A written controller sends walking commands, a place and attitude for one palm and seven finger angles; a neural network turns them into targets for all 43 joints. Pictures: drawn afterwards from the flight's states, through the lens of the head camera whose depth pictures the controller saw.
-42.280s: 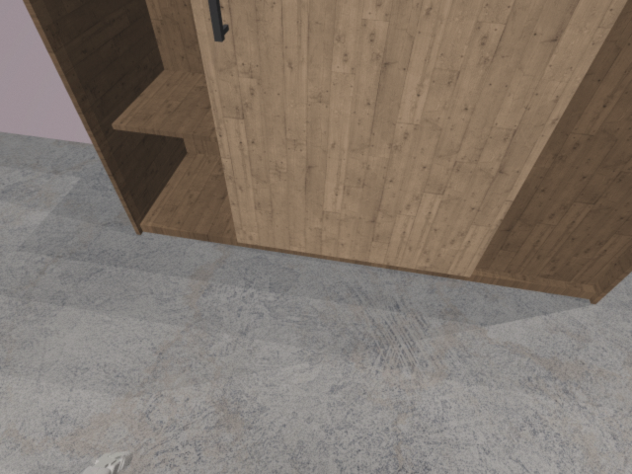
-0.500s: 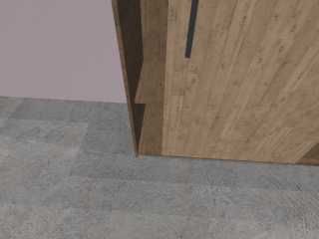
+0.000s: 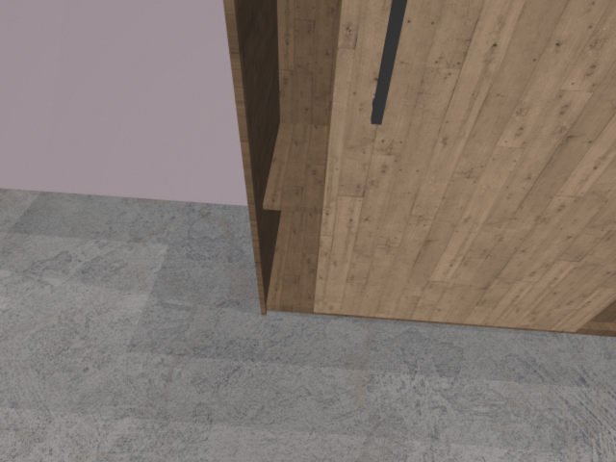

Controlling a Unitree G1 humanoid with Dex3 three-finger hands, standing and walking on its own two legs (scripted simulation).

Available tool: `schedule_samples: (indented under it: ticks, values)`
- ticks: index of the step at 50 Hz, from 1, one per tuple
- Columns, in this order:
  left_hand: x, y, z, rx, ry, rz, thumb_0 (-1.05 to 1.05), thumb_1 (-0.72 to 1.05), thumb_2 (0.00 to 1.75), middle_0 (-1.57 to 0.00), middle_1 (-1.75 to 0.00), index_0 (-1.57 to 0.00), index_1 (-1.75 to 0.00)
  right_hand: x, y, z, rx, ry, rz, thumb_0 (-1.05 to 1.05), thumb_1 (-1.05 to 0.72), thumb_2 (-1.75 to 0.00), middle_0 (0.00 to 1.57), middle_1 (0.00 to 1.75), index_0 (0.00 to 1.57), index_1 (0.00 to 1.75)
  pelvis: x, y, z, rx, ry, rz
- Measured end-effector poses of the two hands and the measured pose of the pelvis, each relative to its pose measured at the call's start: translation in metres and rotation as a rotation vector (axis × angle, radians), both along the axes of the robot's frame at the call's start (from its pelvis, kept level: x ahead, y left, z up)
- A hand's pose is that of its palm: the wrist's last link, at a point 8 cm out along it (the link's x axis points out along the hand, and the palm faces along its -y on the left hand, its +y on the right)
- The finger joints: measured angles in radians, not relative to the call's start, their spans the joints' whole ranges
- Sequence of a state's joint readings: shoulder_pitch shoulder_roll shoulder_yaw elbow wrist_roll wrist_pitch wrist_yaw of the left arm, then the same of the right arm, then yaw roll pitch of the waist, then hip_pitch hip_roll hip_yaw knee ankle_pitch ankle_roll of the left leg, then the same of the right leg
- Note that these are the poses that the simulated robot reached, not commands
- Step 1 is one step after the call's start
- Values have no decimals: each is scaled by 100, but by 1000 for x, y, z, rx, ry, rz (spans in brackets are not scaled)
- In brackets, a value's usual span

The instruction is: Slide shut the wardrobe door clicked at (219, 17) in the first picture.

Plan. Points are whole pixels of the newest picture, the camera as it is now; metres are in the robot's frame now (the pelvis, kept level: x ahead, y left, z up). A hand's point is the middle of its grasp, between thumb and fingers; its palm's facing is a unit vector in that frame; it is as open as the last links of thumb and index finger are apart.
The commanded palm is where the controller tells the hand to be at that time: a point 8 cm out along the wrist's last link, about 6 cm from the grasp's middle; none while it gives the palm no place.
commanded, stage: take the last steps up to it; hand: right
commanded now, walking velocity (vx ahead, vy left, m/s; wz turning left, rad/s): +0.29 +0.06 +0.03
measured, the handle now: (387, 50) +0.69 -0.08 +0.22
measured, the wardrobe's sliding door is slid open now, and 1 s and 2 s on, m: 0.17 0.17 0.17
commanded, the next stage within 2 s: come to a stop and stand still in 0.40 s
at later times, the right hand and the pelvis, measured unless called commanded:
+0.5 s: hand (445, 449) +0.20 -0.20 -0.17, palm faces +0.05 +0.98 -0.18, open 7.3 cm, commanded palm none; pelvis +0.15 -0.02 +0.00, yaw +1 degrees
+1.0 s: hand (436, 379) +0.31 -0.21 -0.18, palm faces +0.05 +0.98 -0.20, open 7.4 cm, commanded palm none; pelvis +0.21 -0.03 -0.01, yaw -2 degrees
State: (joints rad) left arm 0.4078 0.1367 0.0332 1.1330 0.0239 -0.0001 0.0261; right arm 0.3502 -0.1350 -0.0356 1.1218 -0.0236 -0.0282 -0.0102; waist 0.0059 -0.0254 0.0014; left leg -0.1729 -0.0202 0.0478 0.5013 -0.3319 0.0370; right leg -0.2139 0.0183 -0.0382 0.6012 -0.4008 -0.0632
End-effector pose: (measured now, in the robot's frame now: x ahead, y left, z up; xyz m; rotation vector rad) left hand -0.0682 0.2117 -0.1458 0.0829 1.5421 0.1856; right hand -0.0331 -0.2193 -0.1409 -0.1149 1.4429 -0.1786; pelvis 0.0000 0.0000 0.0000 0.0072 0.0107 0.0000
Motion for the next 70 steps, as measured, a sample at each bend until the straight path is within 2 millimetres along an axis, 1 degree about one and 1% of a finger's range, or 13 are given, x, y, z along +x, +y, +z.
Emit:
schedule_samples:
  ticks: [4,10,14,16,20,24,28,35,40,50,58,64,70]
  values:
    - [37,14,7,27,-7,-20,1,91,90,-20,-30,-20,-30,-1,9,1,5,29,-42,0,-91,-90,20,30,19,30,22,3,3,10,2,-3]
    - [142,18,15,69,-183,-47,1,91,90,-20,-30,-20,-30,2,18,-1,69,154,-42,0,-91,-90,20,30,19,30,61,-5,3,19,6,6]
    - [214,7,11,94,-319,-84,0,91,90,-20,-30,-20,-30,27,10,-16,103,192,-42,0,-91,-90,20,30,20,30,93,-19,-11,28,-10,15]
    - [235,0,8,104,-361,-86,0,91,90,-20,-30,-20,-30,51,0,-23,101,183,-26,0,-91,-90,21,30,20,30,105,-25,-16,17,-16,30]
    - [247,-11,11,81,-340,-78,0,92,90,-20,-30,-20,-30,125,-20,-19,57,51,11,0,-91,-90,20,30,20,30,125,-26,-7,-1,-16,29]
    - [247,-4,13,75,-263,-78,-1,95,90,-20,-30,-20,-30,204,-30,-2,13,-124,25,0,-92,-90,20,30,19,30,144,-23,3,-4,-4,19]
    - [249,5,4,49,-202,-53,0,94,90,-20,-30,-20,-30,260,-31,9,-33,-227,59,0,-92,-90,20,30,19,30,168,-14,1,-7,-8,18]
    - [271,10,-5,22,-161,16,0,92,90,-20,-30,-20,-30,306,-11,4,-35,-185,106,0,-92,-90,20,30,19,30,209,-1,-2,-6,-8,17]
    - [281,8,-2,21,-130,15,0,92,90,-20,-30,-20,-30,331,-3,4,-23,-193,94,0,-92,-90,20,30,20,30,220,0,0,-17,5,16]
    - [300,4,6,98,-144,-41,0,91,90,-20,-30,-20,-30,330,-39,-9,-27,-199,40,0,-91,-90,21,30,20,30,212,-29,-5,11,-8,-28]
    - [304,-18,20,110,-197,-96,0,91,90,-20,-30,-20,-30,296,-70,-1,-41,-134,15,0,-91,-90,20,30,19,30,202,-44,5,18,-2,-8]
    - [301,-25,14,66,-223,-92,0,92,90,-20,-30,-20,-30,266,-71,9,-60,-97,19,0,-91,-90,20,30,19,30,193,-43,8,7,4,2]
    - [285,-20,1,18,-233,-39,0,92,90,-20,-30,-20,-30,236,-54,10,-69,-48,54,0,-91,-90,20,30,19,30,184,-35,4,-23,-7,14]
